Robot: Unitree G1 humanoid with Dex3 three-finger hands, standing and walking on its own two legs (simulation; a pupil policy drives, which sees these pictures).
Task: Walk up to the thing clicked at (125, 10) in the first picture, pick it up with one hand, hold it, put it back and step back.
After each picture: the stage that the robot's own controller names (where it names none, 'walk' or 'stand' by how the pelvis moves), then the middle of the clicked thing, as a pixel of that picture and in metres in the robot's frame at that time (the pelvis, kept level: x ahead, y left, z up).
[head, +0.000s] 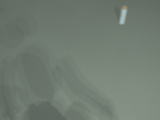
stand; (123, 15) +2.01 -0.50 -0.65
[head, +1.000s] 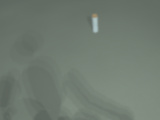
walk; (95, 23) +1.93 +0.03 -0.62
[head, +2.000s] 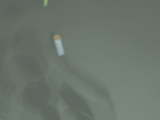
walk; (58, 45) +1.35 +0.41 -0.64
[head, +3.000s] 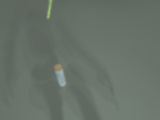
walk; (60, 75) +0.93 +0.34 -0.65
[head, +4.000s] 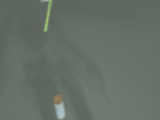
walk; (59, 107) +0.63 +0.25 -0.63
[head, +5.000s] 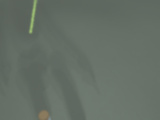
stand; out of the picture +0.48 +0.30 -0.64
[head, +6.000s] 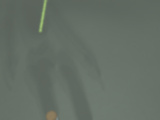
stand; out of the picture +0.47 +0.27 -0.64
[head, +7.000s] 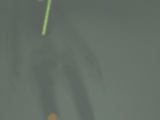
stand; out of the picture +0.47 +0.26 -0.66
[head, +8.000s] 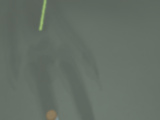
stand; out of the picture +0.47 +0.27 -0.66
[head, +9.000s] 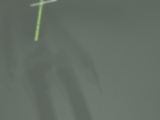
stand; out of the picture +0.42 +0.28 -0.65
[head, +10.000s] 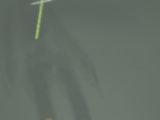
stand; out of the picture +0.45 +0.29 -0.66
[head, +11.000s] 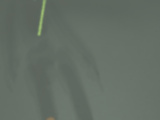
stand; out of the picture +0.44 +0.27 -0.66
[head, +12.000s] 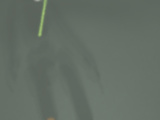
stand; out of the picture +0.44 +0.27 -0.66
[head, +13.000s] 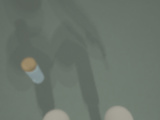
go down; (34, 71) +0.50 +0.27 -0.42
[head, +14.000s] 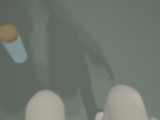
go down; (14, 46) +0.54 +0.29 -0.26
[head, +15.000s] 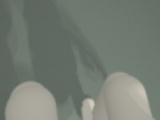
close in; out of the picture +0.53 +0.32 -0.21
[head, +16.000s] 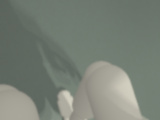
close; out of the picture +0.51 +0.35 -0.17
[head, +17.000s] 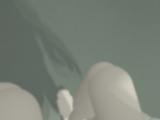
lift; out of the picture +0.49 +0.30 -0.17
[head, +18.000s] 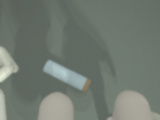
lift; (67, 75) +0.46 +0.10 -0.38
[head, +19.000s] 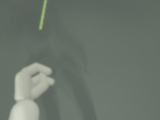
close; out of the picture +0.37 +0.08 -0.69
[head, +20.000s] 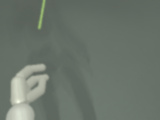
stand; out of the picture +0.36 +0.11 -0.70
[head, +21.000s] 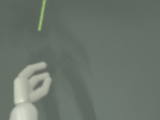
stand; out of the picture +0.36 +0.10 -0.70
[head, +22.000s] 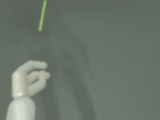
hold; out of the picture +0.36 +0.10 -0.70
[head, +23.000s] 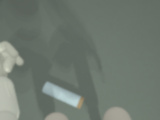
crouch; (63, 95) +0.41 +0.11 -0.52
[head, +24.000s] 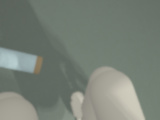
lower; (6, 58) +0.45 +0.15 -0.29
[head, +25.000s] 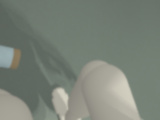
lower; out of the picture +0.45 +0.18 -0.26
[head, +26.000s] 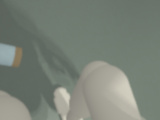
lower; out of the picture +0.45 +0.18 -0.26
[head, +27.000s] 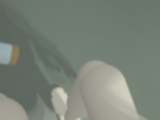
lower; out of the picture +0.46 +0.18 -0.27
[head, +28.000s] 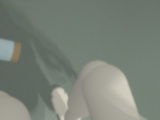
rest; out of the picture +0.47 +0.17 -0.27
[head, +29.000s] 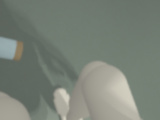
open; out of the picture +0.48 +0.17 -0.27
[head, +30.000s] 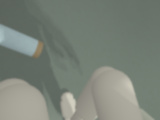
stand; (7, 37) +0.50 +0.15 -0.28
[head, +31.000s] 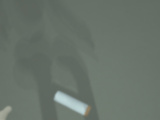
stand; (72, 103) +0.45 +0.07 -0.60
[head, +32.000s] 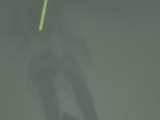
stand; out of the picture +0.44 +0.06 -0.69
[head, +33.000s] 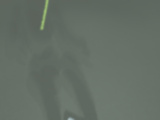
stand; out of the picture +0.45 +0.05 -0.69
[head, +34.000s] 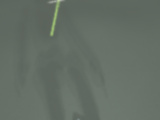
stand; out of the picture +0.48 +0.03 -0.74
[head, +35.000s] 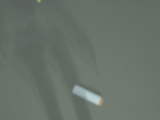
walk; (88, 95) +0.57 -0.04 -0.73
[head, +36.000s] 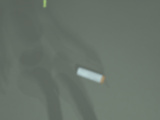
walk; (90, 75) +0.85 +0.05 -0.72
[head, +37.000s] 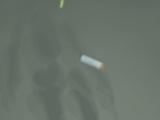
stand; (92, 62) +1.15 -0.01 -0.72
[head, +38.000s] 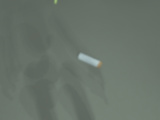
stand; (90, 60) +1.13 -0.04 -0.74
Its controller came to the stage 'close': yes
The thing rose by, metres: 0.00
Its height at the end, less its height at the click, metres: -0.09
